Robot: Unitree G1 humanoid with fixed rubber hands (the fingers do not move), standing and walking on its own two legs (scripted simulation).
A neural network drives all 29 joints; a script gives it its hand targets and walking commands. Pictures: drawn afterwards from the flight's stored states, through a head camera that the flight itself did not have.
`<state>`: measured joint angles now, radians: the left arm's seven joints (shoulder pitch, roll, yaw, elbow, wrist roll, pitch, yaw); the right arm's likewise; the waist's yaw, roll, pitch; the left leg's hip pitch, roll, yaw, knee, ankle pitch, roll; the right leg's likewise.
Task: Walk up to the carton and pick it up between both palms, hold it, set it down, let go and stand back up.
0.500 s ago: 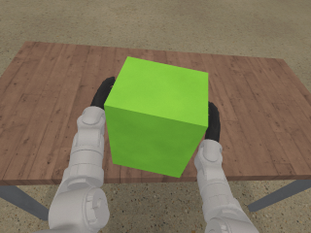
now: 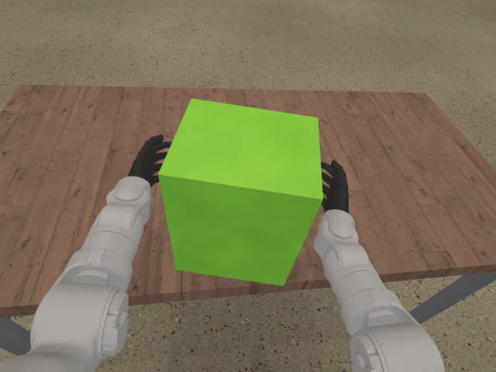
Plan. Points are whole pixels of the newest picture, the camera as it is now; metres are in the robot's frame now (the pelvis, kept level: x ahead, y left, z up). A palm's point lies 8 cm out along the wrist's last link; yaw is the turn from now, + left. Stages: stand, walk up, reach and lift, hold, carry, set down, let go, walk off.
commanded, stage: set down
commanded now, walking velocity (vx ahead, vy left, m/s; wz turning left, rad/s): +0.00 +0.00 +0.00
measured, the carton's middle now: (241, 199) +0.40 -0.03 +0.07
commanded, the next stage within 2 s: none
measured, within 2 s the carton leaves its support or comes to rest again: neither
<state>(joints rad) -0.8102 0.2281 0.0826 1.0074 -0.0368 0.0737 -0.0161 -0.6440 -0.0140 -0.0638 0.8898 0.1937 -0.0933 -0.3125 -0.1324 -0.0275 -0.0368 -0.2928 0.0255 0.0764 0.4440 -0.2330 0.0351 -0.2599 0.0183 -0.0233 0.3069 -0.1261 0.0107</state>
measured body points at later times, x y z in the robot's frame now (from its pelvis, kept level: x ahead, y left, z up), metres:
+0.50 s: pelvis -0.02 -0.01 +0.00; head -0.02 +0.02 +0.45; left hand +0.46 +0.14 +0.17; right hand +0.38 -0.21 +0.16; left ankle -0.01 +0.09 -0.74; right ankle +0.01 -0.13 -0.74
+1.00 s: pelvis -0.02 +0.00 +0.00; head -0.03 +0.03 +0.45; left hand +0.44 +0.17 +0.24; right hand +0.37 -0.20 +0.22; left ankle -0.01 +0.09 -0.74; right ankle +0.01 -0.13 -0.74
